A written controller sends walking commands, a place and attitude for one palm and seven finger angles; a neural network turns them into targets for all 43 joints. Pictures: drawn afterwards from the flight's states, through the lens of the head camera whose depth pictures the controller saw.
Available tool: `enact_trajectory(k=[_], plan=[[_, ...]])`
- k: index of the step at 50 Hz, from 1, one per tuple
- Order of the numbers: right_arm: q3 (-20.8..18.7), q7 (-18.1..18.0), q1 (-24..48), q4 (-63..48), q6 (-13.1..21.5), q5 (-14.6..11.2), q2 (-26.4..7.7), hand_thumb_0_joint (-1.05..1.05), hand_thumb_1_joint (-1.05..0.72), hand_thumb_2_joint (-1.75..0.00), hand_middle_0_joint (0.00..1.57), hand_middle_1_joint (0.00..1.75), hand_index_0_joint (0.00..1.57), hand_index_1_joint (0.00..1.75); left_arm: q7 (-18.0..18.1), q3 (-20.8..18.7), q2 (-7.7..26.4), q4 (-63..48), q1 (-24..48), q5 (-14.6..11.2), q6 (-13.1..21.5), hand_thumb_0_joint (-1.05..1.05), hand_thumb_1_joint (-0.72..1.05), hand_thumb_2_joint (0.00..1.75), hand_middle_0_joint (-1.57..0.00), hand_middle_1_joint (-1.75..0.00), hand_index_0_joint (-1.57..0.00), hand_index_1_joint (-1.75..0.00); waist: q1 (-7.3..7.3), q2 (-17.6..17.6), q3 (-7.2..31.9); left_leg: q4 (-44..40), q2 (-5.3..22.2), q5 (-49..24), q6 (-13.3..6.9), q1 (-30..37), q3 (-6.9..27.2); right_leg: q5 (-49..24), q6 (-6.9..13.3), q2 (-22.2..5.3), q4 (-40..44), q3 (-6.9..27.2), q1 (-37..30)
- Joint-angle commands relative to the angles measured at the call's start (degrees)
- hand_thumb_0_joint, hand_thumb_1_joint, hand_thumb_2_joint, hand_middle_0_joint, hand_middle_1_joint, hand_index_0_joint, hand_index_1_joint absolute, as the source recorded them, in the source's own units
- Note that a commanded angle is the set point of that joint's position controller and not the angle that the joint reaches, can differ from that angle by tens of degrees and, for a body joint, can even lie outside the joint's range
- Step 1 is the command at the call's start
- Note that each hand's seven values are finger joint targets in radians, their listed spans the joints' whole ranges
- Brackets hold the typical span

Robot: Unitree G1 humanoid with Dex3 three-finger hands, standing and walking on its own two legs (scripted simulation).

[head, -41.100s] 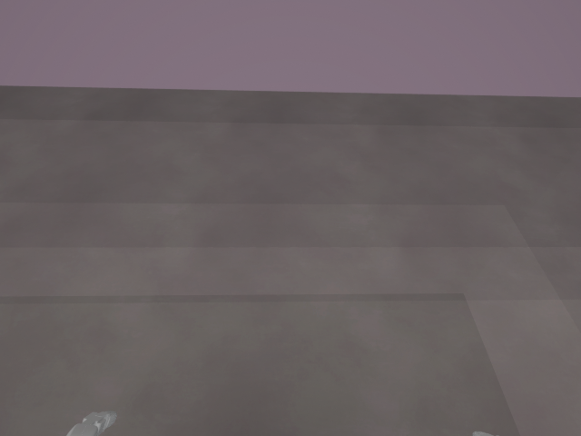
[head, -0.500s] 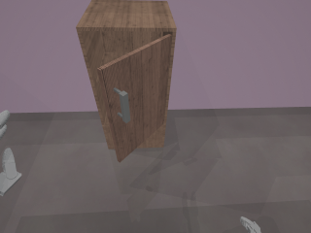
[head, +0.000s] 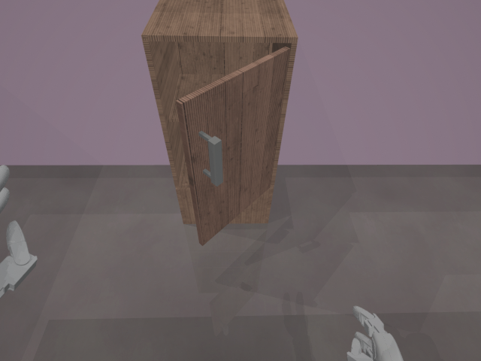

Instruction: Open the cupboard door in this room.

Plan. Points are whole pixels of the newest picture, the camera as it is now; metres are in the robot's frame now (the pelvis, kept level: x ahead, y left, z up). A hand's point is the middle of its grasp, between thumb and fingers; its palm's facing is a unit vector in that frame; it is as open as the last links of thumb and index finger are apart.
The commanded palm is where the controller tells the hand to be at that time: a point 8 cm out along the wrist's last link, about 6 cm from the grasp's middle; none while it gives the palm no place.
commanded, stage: stop stepping back and stand still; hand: left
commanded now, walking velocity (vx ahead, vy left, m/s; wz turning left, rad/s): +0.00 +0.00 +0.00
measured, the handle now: (210, 158) +0.59 +0.12 -0.04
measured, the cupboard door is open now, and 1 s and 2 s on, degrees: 46 46 46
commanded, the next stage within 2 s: let the arm hang, fingers relaxed in 0.36 s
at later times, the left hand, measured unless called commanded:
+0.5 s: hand (37, 262) +0.21 +0.29 +0.12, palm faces +0.36 -0.79 -0.50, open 7.4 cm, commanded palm none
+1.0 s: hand out of the picture -0.01 +0.20 -0.17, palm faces +0.03 -0.97 -0.26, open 7.2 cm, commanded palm none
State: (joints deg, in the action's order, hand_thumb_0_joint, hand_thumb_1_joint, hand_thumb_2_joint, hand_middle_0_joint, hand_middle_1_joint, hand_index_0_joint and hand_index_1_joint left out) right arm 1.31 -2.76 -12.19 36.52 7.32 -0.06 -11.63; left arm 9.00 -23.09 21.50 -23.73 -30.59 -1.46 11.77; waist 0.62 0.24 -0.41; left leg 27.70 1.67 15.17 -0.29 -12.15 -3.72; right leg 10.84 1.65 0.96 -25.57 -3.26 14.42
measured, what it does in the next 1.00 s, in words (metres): stands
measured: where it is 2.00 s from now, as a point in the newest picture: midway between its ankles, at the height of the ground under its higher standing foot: outside the picture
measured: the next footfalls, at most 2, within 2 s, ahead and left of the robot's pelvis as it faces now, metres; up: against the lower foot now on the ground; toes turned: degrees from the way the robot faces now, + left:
none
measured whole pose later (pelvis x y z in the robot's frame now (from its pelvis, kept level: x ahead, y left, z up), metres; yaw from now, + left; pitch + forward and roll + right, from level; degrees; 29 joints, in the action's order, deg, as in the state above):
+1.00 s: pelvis -0.01 -0.01 +0.00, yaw +2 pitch -1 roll +0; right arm -0.1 -0.3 -16.6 61.8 -1.8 1.2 -13.5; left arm 0.4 -1.0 13.4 61.6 -14.7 0.9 -1.0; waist -0.5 0.4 -3.5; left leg 25.7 1.2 12.5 0.3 -12.1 -1.8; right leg 9.4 2.7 0.5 -24.1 -5.2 13.9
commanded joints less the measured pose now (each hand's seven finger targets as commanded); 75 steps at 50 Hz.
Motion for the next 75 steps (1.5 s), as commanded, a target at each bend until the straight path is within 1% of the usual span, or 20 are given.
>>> enact_trajectory(k=[1,10,22,23,24,25,26,28,30,32,34,38,41,44,45,49,54,61,66,75], plan=[[-3.0,-1.2,4.5,-8.7,2.9,0.0,-7.4,0.00,-0.90,-0.90,0.20,0.30,0.20,0.30,0.8,-5.8,10.5,-12.5,3.8,-0.2,2.6,0.00,0.90,0.90,-0.20,-0.30,-0.20,-0.30,-0.60,4.7,5.1,-8.6,3.2,-8.4,-0.7,-3.3,5.0,-7.6,-1.9,-2.1,1.6,5.0,-7.8],[-3.1,-1.3,4.8,-10.0,2.2,0.2,-7.2,0.00,-0.90,-0.90,0.20,0.30,0.20,0.30,0.9,-7.8,11.7,-15.6,0.0,-0.6,2.2,0.00,0.90,0.90,-0.20,-0.30,-0.20,-0.30,-0.37,5.5,7.2,-7.9,2.8,-14.4,0.4,-3.5,4.3,-13.9,-1.6,-2.1,0.5,3.6,-11.3],[-3.3,-1.7,4.9,-10.1,1.2,-0.1,-7.4,0.00,-0.90,-0.90,0.20,0.30,0.20,0.30,0.8,-6.5,10.3,-13.2,0.0,-0.9,2.2,0.00,0.90,0.90,-0.20,-0.30,-0.20,-0.30,-0.62,3.8,5.7,-8.7,2.4,-10.5,0.6,-3.7,4.2,-12.2,-1.8,-2.5,2.8,3.8,-10.2],[-6.1,3.5,8.5,4.0,3.9,-0.8,-16.9,0.00,-0.90,-0.90,0.20,0.30,0.20,0.30,-7.0,18.0,1.3,31.3,5.2,3.5,-5.0,0.00,0.90,0.90,-0.20,-0.30,-0.20,-0.30,-2.95,3.3,-1.9,0.2,3.6,-17.8,-0.6,-7.2,6.6,-13.1,-0.5,-6.5,-4.5,1.9,1.3],[-6.1,3.6,3.8,4.6,0.1,-0.2,-14.8,0.00,-0.90,-0.90,0.20,0.30,0.20,0.30,-8.3,16.1,0.5,33.2,5.6,3.2,-9.6,0.00,0.90,0.90,-0.20,-0.30,-0.20,-0.30,-2.10,3.6,3.5,-0.9,4.6,-21.9,0.2,-2.2,6.0,-8.5,0.4,-6.2,-3.2,5.1,3.0],[-6.1,3.5,2.7,3.8,-0.7,0.0,-14.8,0.00,-0.90,-0.90,0.20,0.30,0.20,0.30,-8.6,16.5,0.0,32.4,6.0,3.1,-10.6,0.00,0.90,0.90,-0.20,-0.30,-0.20,-0.30,-1.90,3.8,3.3,-0.7,5.4,-26.1,-0.1,-0.8,5.9,-5.2,0.2,-4.8,-4.3,3.7,4.4],[-5.8,3.3,2.4,4.1,-1.5,0.5,-14.5,0.00,-0.90,-0.90,0.20,0.30,0.20,0.30,-8.6,16.5,-0.5,34.0,7.7,3.3,-10.8,0.00,0.90,0.90,-0.20,-0.30,-0.20,-0.30,-1.97,4.5,5.0,-2.3,7.0,-21.7,-2.2,-4.2,8.6,0.1,0.2,-4.1,-7.2,2.5,3.1],[-4.8,3.1,4.1,4.3,-2.8,1.1,-14.8,0.00,-0.90,-0.90,0.20,0.30,0.20,0.30,-8.8,16.8,0.9,39.8,10.3,3.7,-10.6,0.00,0.90,0.90,-0.20,-0.30,-0.20,-0.30,-0.93,-1.6,4.8,-4.1,7.9,-18.4,-4.5,-6.9,11.3,1.9,0.4,-3.5,-8.6,3.5,0.0],[-4.7,3.2,4.9,5.5,-3.7,1.4,-14.8,0.00,-0.90,-0.90,0.20,0.30,0.20,0.30,-8.8,17.2,2.9,46.6,12.8,4.1,-10.4,0.00,0.90,0.90,-0.20,-0.30,-0.20,-0.30,-0.37,-10.3,5.7,-2.3,5.6,-13.9,-3.5,-5.5,9.5,-2.6,1.3,-5.6,-4.4,5.8,-1.4],[-4.3,3.0,3.6,7.5,-4.8,1.3,-13.5,0.00,-0.90,-0.90,0.20,0.30,0.20,0.30,-8.7,17.9,3.9,53.3,15.8,4.0,-10.7,0.00,0.90,0.90,-0.20,-0.30,-0.20,-0.30,-1.26,-13.2,6.1,0.6,1.9,-7.9,-2.6,-2.3,6.8,-4.6,2.8,-9.3,0.0,9.8,0.1],[-3.5,2.9,2.6,9.9,-5.9,1.5,-12.0,0.00,-0.90,-0.90,0.20,0.30,0.20,0.30,-8.5,19.3,3.6,59.0,18.7,3.4,-11.1,0.00,0.90,0.90,-0.20,-0.30,-0.20,-0.30,-2.10,-8.1,4.8,0.1,0.6,-5.3,-1.9,0.6,5.8,-0.6,3.6,-10.3,2.6,11.0,2.9],[-2.5,2.6,2.6,14.1,-6.6,1.6,-9.9,0.00,-0.90,-0.90,0.20,0.30,0.20,0.30,-8.1,20.5,1.7,68.6,17.9,2.8,-11.2,0.00,0.90,0.90,-0.20,-0.30,-0.20,-0.30,-0.98,6.3,2.8,-5.5,2.7,-2.9,-1.8,-2.0,7.4,4.5,1.9,-7.6,3.7,9.4,-0.8],[-2.7,2.2,1.0,16.8,-7.0,1.7,-8.8,0.00,-0.90,-0.90,0.20,0.30,0.20,0.30,-7.9,20.1,0.3,74.2,16.4,2.6,-11.0,0.00,0.90,0.90,-0.20,-0.30,-0.20,-0.30,-0.68,8.3,2.8,-6.2,2.8,0.4,-1.5,-2.7,7.0,5.8,2.0,-7.7,6.1,8.8,-3.2],[-2.7,2.0,-1.5,19.6,-7.3,1.6,-8.6,0.00,-0.90,-0.90,0.20,0.30,0.20,0.30,-8.0,20.4,0.8,78.1,17.1,2.3,-10.8,0.00,0.90,0.90,-0.20,-0.30,-0.20,-0.30,-0.85,7.4,1.2,-7.3,2.7,2.5,-1.4,-3.2,7.0,8.3,2.3,-7.8,8.2,9.2,-3.2],[-2.9,2.0,-2.3,20.1,-7.3,1.4,-9.2,0.00,-0.90,-0.90,0.20,0.30,0.20,0.30,-8.0,20.3,1.3,79.0,17.6,2.4,-10.7,0.00,0.90,0.90,-0.20,-0.30,-0.20,-0.30,-0.89,4.5,0.5,-7.4,3.1,2.4,-1.5,-2.7,7.2,8.8,2.4,-7.7,8.6,8.9,-2.7],[-3.0,1.8,-4.9,22.9,-7.4,1.5,-8.7,0.00,-0.90,-0.90,0.20,0.30,0.20,0.30,-8.0,20.4,0.7,82.6,18.2,2.2,-10.8,0.00,0.90,0.90,-0.20,-0.30,-0.20,-0.30,-1.10,0.1,-2.1,-8.3,3.2,2.1,-1.6,-2.3,6.9,10.5,2.2,-7.8,10.1,8.3,-1.3],[-3.0,1.6,-6.1,24.8,-7.3,1.5,-8.5,0.00,-0.90,-0.90,0.20,0.30,0.20,0.30,-7.8,20.2,0.6,84.8,18.6,2.2,-10.8,0.00,0.90,0.90,-0.20,-0.30,-0.20,-0.30,-1.02,-2.0,-3.0,-9.0,3.4,1.0,-1.8,-1.7,6.7,10.7,2.0,-7.8,10.5,8.0,-1.3],[-2.8,1.6,-6.1,26.1,-7.1,1.5,-7.6,0.00,-0.90,-0.90,0.20,0.30,0.20,0.30,-7.5,20.3,0.4,85.8,19.1,2.2,-10.7,0.00,0.90,0.90,-0.20,-0.30,-0.20,-0.30,-0.94,-3.1,-3.3,-9.5,3.5,-1.3,-1.8,-0.8,6.4,8.5,1.7,-7.8,10.3,7.7,-1.8],[-2.6,1.6,-5.2,26.6,-7.0,1.5,-6.7,0.00,-0.90,-0.90,0.20,0.30,0.20,0.30,-7.4,20.4,-0.3,86.0,19.2,2.2,-10.7,0.00,0.90,0.90,-0.20,-0.30,-0.20,-0.30,-0.83,-1.1,-3.8,-10.2,3.6,-2.8,-1.6,-0.6,6.5,5.9,1.5,-7.6,10.0,7.6,-2.5],[-2.7,1.2,-3.3,26.5,-6.3,1.3,-7.3,0.00,-0.90,-0.90,0.20,0.30,0.20,0.30,-7.3,20.3,-0.6,86.2,19.1,2.2,-10.0,0.00,0.90,0.90,-0.20,-0.30,-0.20,-0.30,-0.60,1.4,-0.1,-10.5,4.5,-9.1,-1.1,2.0,6.5,-4.9,1.5,-7.7,8.3,6.2,-6.5]])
